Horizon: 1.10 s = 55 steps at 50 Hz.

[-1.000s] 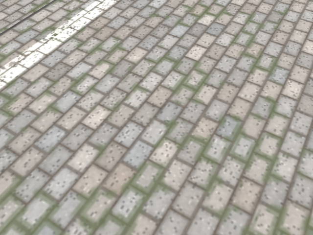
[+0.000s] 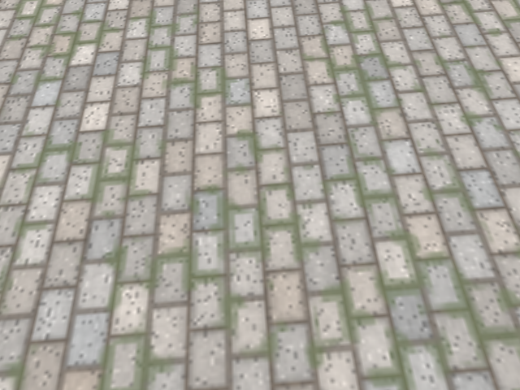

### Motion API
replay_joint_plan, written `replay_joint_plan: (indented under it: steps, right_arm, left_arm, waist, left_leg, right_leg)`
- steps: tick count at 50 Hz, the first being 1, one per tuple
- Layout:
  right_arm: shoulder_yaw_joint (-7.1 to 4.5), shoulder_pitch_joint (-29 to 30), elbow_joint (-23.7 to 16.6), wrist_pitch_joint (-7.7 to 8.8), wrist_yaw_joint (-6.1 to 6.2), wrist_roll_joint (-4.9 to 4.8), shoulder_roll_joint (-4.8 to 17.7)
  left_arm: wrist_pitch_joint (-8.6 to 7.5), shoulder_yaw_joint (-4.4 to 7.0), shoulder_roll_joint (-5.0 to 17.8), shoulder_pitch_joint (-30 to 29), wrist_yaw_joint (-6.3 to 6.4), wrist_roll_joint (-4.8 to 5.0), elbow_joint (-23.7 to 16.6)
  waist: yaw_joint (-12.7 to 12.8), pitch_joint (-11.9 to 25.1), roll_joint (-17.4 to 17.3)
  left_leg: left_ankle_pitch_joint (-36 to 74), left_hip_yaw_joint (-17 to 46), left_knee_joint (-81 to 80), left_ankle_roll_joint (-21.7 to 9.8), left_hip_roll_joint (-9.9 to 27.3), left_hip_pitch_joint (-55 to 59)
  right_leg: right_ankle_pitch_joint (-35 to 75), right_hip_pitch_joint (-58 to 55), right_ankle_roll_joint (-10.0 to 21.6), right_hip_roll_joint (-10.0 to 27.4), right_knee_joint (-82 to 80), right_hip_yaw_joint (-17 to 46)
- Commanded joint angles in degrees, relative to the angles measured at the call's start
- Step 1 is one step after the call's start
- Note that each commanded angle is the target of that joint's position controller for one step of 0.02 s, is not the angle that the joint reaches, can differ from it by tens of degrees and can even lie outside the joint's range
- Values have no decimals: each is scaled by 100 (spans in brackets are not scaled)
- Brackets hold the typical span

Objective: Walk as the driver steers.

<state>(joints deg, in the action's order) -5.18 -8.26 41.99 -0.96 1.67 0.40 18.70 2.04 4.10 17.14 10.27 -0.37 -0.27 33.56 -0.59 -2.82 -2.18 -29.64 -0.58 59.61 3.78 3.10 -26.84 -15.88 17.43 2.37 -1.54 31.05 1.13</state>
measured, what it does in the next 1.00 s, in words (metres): steps on the spot, turning right: left foot, then right foot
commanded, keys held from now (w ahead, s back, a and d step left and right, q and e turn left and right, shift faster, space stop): e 0.52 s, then no key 0.48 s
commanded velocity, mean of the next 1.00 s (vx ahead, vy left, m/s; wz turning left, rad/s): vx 0.00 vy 0.00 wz -0.43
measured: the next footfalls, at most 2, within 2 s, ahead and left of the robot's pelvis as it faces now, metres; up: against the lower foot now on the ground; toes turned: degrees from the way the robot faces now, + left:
left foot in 0.36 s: +0.08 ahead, +0.12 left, +0.00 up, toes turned -18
right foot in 0.74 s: -0.02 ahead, -0.12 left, +0.00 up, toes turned -23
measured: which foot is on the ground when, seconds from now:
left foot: up 0.00-0.34, down 0.36-0.74, up 0.76-1.00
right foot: down 0.00-0.36, up 0.38-0.72, down 0.74-1.00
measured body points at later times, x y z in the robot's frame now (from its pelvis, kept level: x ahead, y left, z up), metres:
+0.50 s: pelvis +0.00 +0.03 +0.00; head +0.04 +0.04 +0.45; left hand +0.24 +0.27 -0.09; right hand +0.07 -0.29 -0.08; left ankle +0.04 +0.13 -0.73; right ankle -0.06 -0.09 -0.65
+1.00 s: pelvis -0.02 -0.01 +0.00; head +0.00 -0.03 +0.45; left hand +0.24 +0.13 -0.09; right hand -0.03 -0.32 -0.12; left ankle +0.03 +0.13 -0.71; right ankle -0.06 -0.11 -0.74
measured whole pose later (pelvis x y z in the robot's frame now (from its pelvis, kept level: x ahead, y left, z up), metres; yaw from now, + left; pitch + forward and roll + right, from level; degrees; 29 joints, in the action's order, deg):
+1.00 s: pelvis -0.02 -0.01 +0.00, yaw -25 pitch +0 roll +0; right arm -3.4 -10.7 44.9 -1.7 1.3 -0.1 17.5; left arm 0.5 1.1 12.6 7.5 0.2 -0.9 39.3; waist -0.8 -2.2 -2.0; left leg -24.1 1.2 42.1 5.5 3.7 -18.2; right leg -14.1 12.7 2.2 -2.7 26.9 1.2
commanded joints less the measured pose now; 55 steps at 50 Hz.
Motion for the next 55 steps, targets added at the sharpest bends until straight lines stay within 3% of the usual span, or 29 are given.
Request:
replay_joint_plan:
  steps: [1,7,13,16,17,18,19,20,21,22,23,25,27,30,34,36,37,38,39,40,41,43,47,49,51,52,53,54,55]
  right_arm:
    - [-176,247,-480,73,96,44,630]
    - [-63,291,-474,114,23,-18,316]
    - [-80,322,-547,207,-102,-87,405]
    - [-117,-35,-480,291,-167,-93,401]
    - [-164,-190,-438,307,-155,-55,518]
    - [-239,-304,-493,282,-114,45,898]
    - [-292,-191,-441,234,-126,199,1211]
    - [-212,-7,-592,260,-110,186,883]
    - [-116,267,-664,258,-66,139,573]
    - [-81,482,-711,239,-37,77,463]
    - [-55,530,-719,228,-3,1,404]
    - [-29,376,-684,168,61,22,412]
    - [-54,73,-615,113,97,60,485]
    - [-116,39,-564,66,37,15,705]
    - [-130,71,-468,43,-80,-130,843]
    - [-55,95,-376,50,-92,-226,707]
    - [29,-230,-230,100,-116,-180,495]
    - [187,-337,-315,155,-169,125,77]
    - [185,-35,-477,150,-121,91,119]
    - [90,164,-458,103,-60,15,495]
    - [45,162,-408,73,-54,-33,547]
    - [-11,-54,-214,-14,2,0,568]
    - [97,-239,-50,-9,-30,-53,221]
    - [133,-116,-65,1,-32,-60,188]
    - [152,-275,23,18,-39,-62,174]
    - [174,-371,69,39,-47,-4,181]
    - [152,-398,70,56,-32,73,398]
    - [78,-364,61,54,-15,47,779]
    - [59,-265,150,68,-46,-10,720]
  left_arm:
    - [-151,263,954,-183,102,101,-361]
    - [-70,272,1026,-101,230,81,-310]
    - [2,310,1123,-210,162,93,-329]
    - [44,289,1062,-432,168,186,-360]
    - [48,258,949,-380,191,204,-355]
    - [39,174,640,-81,187,122,-339]
    - [-7,222,735,9,194,173,-474]
    - [-43,370,1207,156,209,76,-339]
    - [-17,453,1345,189,192,136,-206]
    - [53,449,1203,288,209,147,-65]
    - [106,424,1082,286,215,130,-45]
    - [134,336,803,140,173,183,-121]
    - [110,257,639,-173,158,189,-264]
    - [78,130,432,-275,111,88,-345]
    - [80,125,509,-37,69,99,-236]
    - [71,129,471,357,43,78,-38]
    - [68,144,630,389,68,54,-59]
    - [71,193,1046,508,148,12,-154]
    - [-6,119,949,187,110,-149,-161]
    - [-114,69,713,34,63,-180,-207]
    - [-196,5,560,-61,55,-190,-88]
    - [-279,14,628,-303,62,-78,1]
    - [-254,-58,406,-458,87,-60,175]
    - [-216,-61,404,-402,83,-58,282]
    - [-192,-91,354,-493,78,-14,376]
    - [-199,-111,305,-433,69,20,467]
    - [-241,-131,236,-229,59,-25,561]
    - [-275,-103,302,-18,30,-96,615]
    - [-265,-105,284,-72,41,-101,652]
  waist:
    - [47,690,905]
    - [96,848,996]
    - [171,738,1204]
    - [-78,800,1175]
    - [-120,846,1010]
    - [41,1061,-22]
    - [229,682,-1494]
    - [164,654,-1026]
    - [249,549,-677]
    - [314,434,-497]
    - [246,354,-501]
    - [122,304,-579]
    - [-115,413,-690]
    - [-175,649,-745]
    - [-100,695,-840]
    - [152,670,-692]
    - [118,761,-333]
    - [-53,1100,1052]
    - [-3,909,1710]
    - [186,719,1291]
    - [120,622,1280]
    - [46,474,1138]
    - [-10,583,1010]
    - [92,596,993]
    - [-25,601,909]
    - [-115,562,777]
    - [-31,602,508]
    - [222,507,4]
    - [216,413,-330]
  left_leg:
    - [440,474,669,58,-36,-1152]
    - [1009,474,-747,181,-332,-526]
    - [825,553,-1994,42,-557,300]
    - [1551,481,-3380,-133,-579,1061]
    - [2196,600,-3870,-267,-294,1632]
    - [2845,1596,-4054,-690,857,2336]
    - [3765,2932,-4255,-1710,1845,2179]
    - [3675,2967,-4268,-2086,2124,1921]
    - [3404,2342,-4206,-1873,1761,1744]
    - [3042,1786,-4166,-1599,1357,1680]
    - [3008,1513,-4155,-1520,1218,1757]
    - [3204,980,-4203,-1530,995,1819]
    - [3393,884,-4170,-1645,1060,2250]
    - [3733,749,-4044,-1727,1194,2332]
    - [3972,703,-3823,-1699,1271,2111]
    - [3693,532,-3469,-1383,1105,1751]
    - [3050,342,-3215,-944,911,1291]
    - [1159,-186,-2076,-350,397,461]
    - [-490,-58,-1741,-85,66,182]
    - [-543,154,-1187,28,152,182]
    - [-379,259,-908,53,153,121]
    - [49,355,-740,137,170,41]
    - [506,209,-1365,210,101,673]
    - [579,154,-1962,190,61,866]
    - [1267,84,-2942,112,5,1326]
    - [2191,113,-3668,25,11,1747]
    - [3084,409,-3726,-82,233,2152]
    - [3366,479,-3479,-256,416,2134]
    - [2503,394,-3422,-428,302,1668]
  right_leg:
    - [3013,-1202,1084,1440,-1031,1681]
    - [2340,-1068,1057,1159,-978,1794]
    - [1744,-667,1045,1093,-862,2596]
    - [1792,-604,788,854,-537,2817]
    - [1268,-292,536,637,-307,2691]
    - [-290,349,177,126,739,2037]
    - [-2146,1507,-178,-737,1839,892]
    - [-2139,1599,-423,-274,3140,912]
    - [-1713,1575,-500,-172,3596,865]
    - [-1365,1580,-607,-122,3813,769]
    - [-1041,1753,-695,-103,4016,722]
    - [-743,1768,-806,-47,3837,414]
    - [-729,1828,-876,66,3223,279]
    - [-1009,1163,-830,211,2141,116]
    - [-636,211,-639,111,680,-212]
    - [563,-722,-356,-12,-880,-350]
    - [1311,-1458,-191,244,-1230,78]
    - [3125,-2285,166,1515,-1148,1587]
    - [3055,-1355,1162,2203,-1099,2107]
    - [2488,-1106,1362,1999,-1262,2005]
    - [2231,-1035,1208,1764,-1299,1739]
    - [2312,-998,976,1531,-1252,1447]
    - [2849,-858,914,1187,-1043,910]
    - [2676,-939,974,1229,-979,1042]
    - [2233,-843,897,1182,-913,1106]
    - [1790,-668,703,1072,-924,1067]
    - [1215,-469,424,883,-892,1006]
    - [578,-326,205,547,-872,747]
    - [318,-539,21,311,-890,464]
